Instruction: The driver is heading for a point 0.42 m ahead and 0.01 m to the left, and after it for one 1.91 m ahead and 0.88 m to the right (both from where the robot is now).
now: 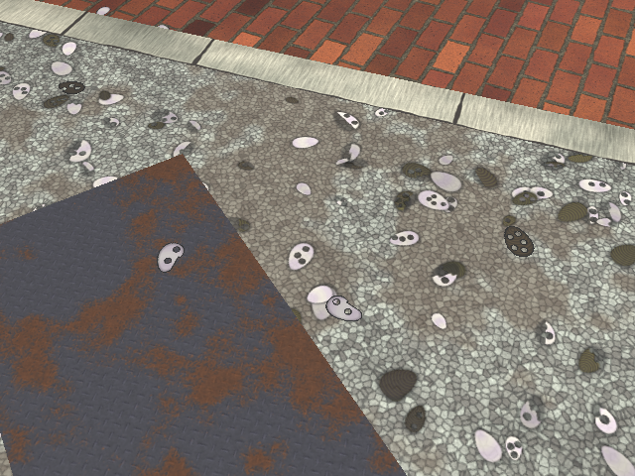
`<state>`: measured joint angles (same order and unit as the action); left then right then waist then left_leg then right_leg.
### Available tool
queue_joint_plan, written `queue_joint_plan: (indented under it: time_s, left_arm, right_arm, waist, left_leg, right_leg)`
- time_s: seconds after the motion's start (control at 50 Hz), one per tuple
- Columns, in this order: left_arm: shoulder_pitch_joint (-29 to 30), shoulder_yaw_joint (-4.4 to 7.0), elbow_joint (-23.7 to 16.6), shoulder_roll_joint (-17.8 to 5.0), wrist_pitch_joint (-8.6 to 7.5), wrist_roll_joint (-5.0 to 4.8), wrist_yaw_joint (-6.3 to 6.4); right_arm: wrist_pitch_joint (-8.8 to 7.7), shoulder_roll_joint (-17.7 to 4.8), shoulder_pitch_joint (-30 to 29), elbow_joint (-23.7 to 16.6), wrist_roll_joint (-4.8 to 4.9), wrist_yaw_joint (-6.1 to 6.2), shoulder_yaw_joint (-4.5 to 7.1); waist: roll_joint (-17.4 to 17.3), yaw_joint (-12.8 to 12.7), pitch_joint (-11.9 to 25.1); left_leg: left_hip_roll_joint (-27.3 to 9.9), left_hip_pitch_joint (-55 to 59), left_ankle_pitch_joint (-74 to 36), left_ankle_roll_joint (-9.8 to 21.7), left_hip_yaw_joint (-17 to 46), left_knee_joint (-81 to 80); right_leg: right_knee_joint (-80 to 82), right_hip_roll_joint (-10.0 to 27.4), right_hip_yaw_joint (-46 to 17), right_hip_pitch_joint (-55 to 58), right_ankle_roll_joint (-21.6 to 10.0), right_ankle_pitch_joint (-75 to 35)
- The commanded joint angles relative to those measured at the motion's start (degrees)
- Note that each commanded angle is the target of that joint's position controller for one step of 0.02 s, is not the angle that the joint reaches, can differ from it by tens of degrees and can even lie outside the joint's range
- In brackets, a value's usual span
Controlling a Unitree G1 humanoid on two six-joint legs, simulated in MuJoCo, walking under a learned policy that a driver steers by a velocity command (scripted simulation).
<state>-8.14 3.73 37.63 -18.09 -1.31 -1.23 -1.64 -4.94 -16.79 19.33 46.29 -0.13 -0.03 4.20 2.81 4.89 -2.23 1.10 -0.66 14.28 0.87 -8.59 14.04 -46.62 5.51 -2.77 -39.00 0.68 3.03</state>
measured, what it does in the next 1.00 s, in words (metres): walks ahead, turning right: right foot, then left foot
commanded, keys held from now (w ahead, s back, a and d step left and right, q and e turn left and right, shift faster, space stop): w+e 0.18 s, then w+q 0.16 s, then w+e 0.66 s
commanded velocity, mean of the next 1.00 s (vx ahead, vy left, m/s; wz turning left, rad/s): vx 0.50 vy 0.00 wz -0.41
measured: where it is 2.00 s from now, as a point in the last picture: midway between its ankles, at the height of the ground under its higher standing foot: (460, 248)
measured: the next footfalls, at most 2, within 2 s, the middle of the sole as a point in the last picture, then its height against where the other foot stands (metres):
right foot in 0.16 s outside the picture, level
left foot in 0.68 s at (288, 420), level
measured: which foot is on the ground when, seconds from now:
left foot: down 0.00-0.18, up 0.20-0.66, down 0.68-1.00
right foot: up 0.00-0.14, down 0.16-0.68, up 0.70-1.00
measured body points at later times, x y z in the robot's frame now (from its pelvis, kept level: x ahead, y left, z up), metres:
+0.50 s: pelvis +0.28 -0.06 +0.00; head +0.30 -0.08 +0.45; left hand +0.38 +0.20 -0.11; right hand +0.41 -0.35 -0.10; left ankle +0.48 +0.09 -0.68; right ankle +0.22 -0.14 -0.74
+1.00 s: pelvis +0.55 -0.07 +0.00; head +0.57 -0.08 +0.45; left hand +0.81 +0.11 -0.09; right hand +0.48 -0.35 -0.12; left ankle +0.55 +0.05 -0.74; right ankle +0.61 -0.27 -0.68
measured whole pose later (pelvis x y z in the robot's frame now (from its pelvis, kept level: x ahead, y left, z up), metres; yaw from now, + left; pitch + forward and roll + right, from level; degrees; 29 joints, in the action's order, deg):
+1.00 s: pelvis +0.55 -0.07 +0.00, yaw -25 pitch +0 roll +2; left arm -11.0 4.6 40.0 -17.5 -0.5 -1.3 -0.4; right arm -5.4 -15.9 16.4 49.5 -0.6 -0.3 3.8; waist 2.1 3.5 -2.1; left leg 0.6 -2.7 12.3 1.2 -10.6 14.8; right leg -50.9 6.4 -3.1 -38.9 -0.1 4.8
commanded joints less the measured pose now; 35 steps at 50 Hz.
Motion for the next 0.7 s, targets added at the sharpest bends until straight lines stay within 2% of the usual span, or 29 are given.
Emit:
queue_joint_plan:
  time_s: [0.02, 0.06, 0.1, 0.12, 0.14, 0.16, 0.18, 0.2, 0.22, 0.24, 0.26, 0.28, 0.3, 0.34, 0.38, 0.42, 0.48, 0.54, 0.58, 0.62, 0.64, 0.66, 0.68, 0.7]
  left_arm:
    - [5.42, -0.43, -5.45, -0.77, -0.87, -0.08, -1.17]
    - [7.69, -0.25, -6.9, -1.4, -0.76, -0.16, -1.7]
    - [7.18, 0.45, -7.73, -2.82, -0.52, 0.08, -2.0]
    - [4.58, 1.2, -7.49, -4.16, -0.26, 0.29, -1.94]
    - [-2.28, 2.52, -5.95, -6.27, -0.03, 0.25, -1.7]
    - [-12.36, 4.49, -3.23, -9.68, 0.43, 0.0, -0.82]
    - [-16.18, 5.95, -2.51, -16.59, 0.69, -0.46, 0.35]
    - [-15.96, 4.78, -4.51, -15.11, -0.28, -0.45, 0.13]
    - [-15.43, 3.22, -3.36, -9.93, -0.99, 0.34, -0.23]
    - [-12.59, 2.66, -2.99, -8.51, -1.48, 0.54, -0.23]
    - [-8.53, 1.9, -2.92, -6.5, -1.76, 0.61, -0.16]
    - [-5.72, 1.19, -3.1, -4.6, -2.13, 1.21, -0.11]
    - [-4.48, 0.97, -3.05, -4.13, -2.5, 1.71, -0.08]
    - [-4.16, 1.13, -1.64, -4.6, -3.63, 1.77, -0.04]
    - [-5.66, 1.28, 0.05, -5.51, -4.18, 1.45, 0.18]
    - [-6.98, 1.27, 1.2, -5.74, -3.86, 1.13, 0.77]
    - [-9.45, 1.63, 2.76, -6.92, -3.2, 0.6, 1.49]
    - [-12.93, 1.99, 4.78, -7.74, -2.61, -0.02, 1.81]
    - [-13.88, 2.21, 5.69, -7.82, -2.11, -0.32, 2.17]
    - [-13.75, 2.53, 6.13, -8.1, -1.59, -0.14, 2.52]
    - [-13.27, 2.61, 6.16, -8.17, -1.29, 0.0, 2.57]
    - [-12.91, 2.2, 6.04, -7.17, -1.09, 0.35, 2.53]
    - [-12.74, 1.07, 4.94, -4.37, -1.04, 1.13, 2.42]
    - [-20.9, -0.54, 3.59, 1.35, -1.87, 0.38, 2.26]
  right_arm:
    - [-0.56, -9.83, -3.3, -3.43, 0.67, 0.35, 2.18]
    - [0.06, -10.82, -2.08, -2.46, 1.3, 0.35, 2.52]
    - [0.83, -12.28, -1.96, -2.11, 1.74, 0.56, 2.95]
    - [1.24, -13.24, -1.97, -2.13, 1.96, 0.8, 3.23]
    - [1.72, -13.51, -2.47, -2.27, 2.17, 1.03, 3.24]
    - [1.74, -12.07, -2.01, -2.63, 1.8, 1.33, 2.56]
    - [1.01, -5.31, 2.61, -5.36, -1.02, 0.84, 0.2]
    - [-0.97, -4.55, 2.28, -6.19, -0.54, 0.02, -1.04]
    - [-1.94, -9.62, -3.58, -6.29, 2.36, -0.7, 0.44]
    - [-2.34, -9.14, -5.99, -7.11, 3.16, -0.75, 0.1]
    - [-2.17, -8.48, -6.42, -6.24, 2.13, -0.31, 0.01]
    - [-1.52, -8.6, -5.33, -5.44, 1.37, -0.18, 0.28]
    - [-0.65, -8.15, -3.35, -4.57, 1.36, -0.37, 0.27]
    - [0.82, -6.3, -1.52, -3.28, 1.3, -0.3, 0.0]
    - [1.21, -5.48, -5.81, -4.85, 0.27, 0.28, -0.2]
    - [0.76, -4.57, -9.69, -6.17, -0.32, 0.27, -0.46]
    - [-0.21, -2.89, -15.88, -7.56, 0.01, -0.55, -1.1]
    - [-0.83, -3.08, -20.6, -8.87, 0.6, -1.52, -1.21]
    - [-1.28, -4.3, -21.3, -9.42, 0.65, -2.07, -0.85]
    - [-1.69, -5.8, -19.31, -8.92, 0.61, -2.27, -0.33]
    - [-1.91, -6.61, -16.62, -8.25, 0.63, -2.19, 0.08]
    - [-2.08, -8.44, -10.34, -6.5, 0.53, -1.78, 1.14]
    - [-2.21, -11.3, -1.58, -5.35, -0.39, -1.26, 2.05]
    - [-1.59, -16.42, 3.94, -4.09, -1.05, -0.96, 3.47]
  waist:
    - [-5.54, -0.62, -1.88]
    - [-5.72, -0.54, -2.51]
    - [-6.85, -2.12, -1.01]
    - [-7.9, -4.02, 1.34]
    - [-7.52, -8.23, 5.2]
    - [-5.61, -13.1, 10.29]
    - [8.91, -10.21, 15.9]
    - [9.66, -9.99, 26.25]
    - [2.8, -12.52, 20.15]
    - [1.83, -10.95, 12.8]
    - [-1.41, -8.48, 8.46]
    - [0.03, -6.34, 6.38]
    - [1.52, -4.85, 5.9]
    - [0.83, -3.73, 4.94]
    - [-0.55, -4.39, 2.13]
    - [-0.87, -5.33, 0.95]
    - [-0.62, -7.67, -0.46]
    - [-0.19, -9.23, -1.87]
    - [0.6, -8.57, -1.81]
    - [2.12, -7.03, -0.85]
    - [2.92, -5.42, 0.48]
    - [2.24, -2.14, 4.44]
    - [-0.61, 1.76, 13.04]
    - [-15.63, -0.45, 22.77]
  left_leg:
    - [-15.53, -1.21, -18.91, 8.03, 4.13, -5.36]
    - [-16.72, 2.23, -22.03, 7.13, 2.7, -3.73]
    - [-17.1, 4.9, -36.6, 5.94, 0.48, 1.71]
    - [-16.87, 5.46, -46.69, 5.29, -0.72, 7.21]
    - [-15.69, 3.58, -52.51, 4.14, -2.45, 16.95]
    - [-13.57, -5.13, -47.31, 2.07, -3.51, 30.62]
    - [-6.87, -29.53, -3.74, -1.48, -3.14, 52.44]
    - [0.35, -40.8, 20.76, -2.21, 9.68, 64.15]
    - [-3.41, -45.62, 15.8, -1.08, 13.29, 65.39]
    - [-5.85, -45.8, 11.1, -0.14, 12.08, 61.92]
    - [-8.49, -42.97, 7.19, -0.3, 11.64, 57.62]
    - [-10.13, -38.71, 4.43, -0.58, 12.08, 54.37]
    - [-10.79, -35.02, 2.42, -0.93, 12.31, 53.5]
    - [-10.72, -33.26, -0.5, -2.07, 11.8, 51.42]
    - [-10.75, -35.99, -5.12, -3.19, 11.55, 45.79]
    - [-9.98, -37.75, -11.61, -3.82, 11.26, 38.02]
    - [-7.21, -35.38, -20.32, -4.08, 10.28, 25.06]
    - [-5.32, -34.03, -21.24, -3.77, 10.82, 18.65]
    - [-4.82, -33.38, -18.83, -2.64, 12.29, 15.3]
    - [-4.14, -29.57, -14.5, -1.32, 12.29, 14.01]
    - [-3.31, -25.07, -12.1, -0.4, 11.22, 13.27]
    - [-2.48, -15.47, -11.73, 1.19, 9.87, 11.71]
    - [-8.97, 0.49, -12.22, 4.27, 15.16, 14.88]
    - [-23.32, 23.2, -0.86, 12.8, 38.76, 12.06]
  right_leg:
    - [6.58, -0.19, 2.04, 1.69, -1.21, -4.3]
    - [9.17, -0.86, 3.22, 1.73, -2.66, -1.45]
    - [10.69, -3.46, 5.92, 5.65, -4.84, 4.15]
    - [10.8, -5.69, 7.73, 10.4, -6.14, 7.1]
    - [13.12, -8.21, 8.99, 19.93, -7.97, 6.56]
    - [15.34, -9.06, 6.78, 35.95, -10.28, 4.09]
    - [15.48, 6.07, -18.47, 58.03, -18.23, 5.2]
    - [26.42, 15.3, -44.86, 65.12, -25.61, 16.72]
    - [29.21, 14.06, -37.08, 60.55, -21.39, 16.58]
    - [29.3, 12.25, -28.6, 52.0, -19.06, 12.43]
    - [29.63, 9.98, -21.68, 43.46, -17.02, 5.96]
    - [30.97, 7.98, -16.79, 37.1, -16.0, 0.24]
    - [32.84, 7.0, -14.13, 32.91, -15.66, -1.8]
    - [35.78, 6.61, -9.22, 29.15, -15.99, -6.11]
    - [37.56, 5.57, -7.38, 27.79, -16.02, -8.85]
    - [37.84, 4.0, -5.53, 29.13, -15.15, -10.08]
    - [37.93, 2.56, -4.11, 29.81, -13.5, -5.53]
    - [36.22, 4.39, -6.71, 32.34, -13.4, -1.98]
    - [33.28, 6.12, -9.18, 35.68, -12.59, -1.95]
    - [30.19, 7.26, -11.43, 37.46, -11.43, -4.13]
    - [27.29, 6.83, -11.85, 37.36, -10.71, -7.52]
    - [20.1, 3.81, -10.28, 35.82, -9.18, -12.61]
    - [5.93, 0.04, -7.99, 28.27, -7.11, -6.3]
    - [-15.89, -8.84, -1.92, 6.42, -2.46, 17.8]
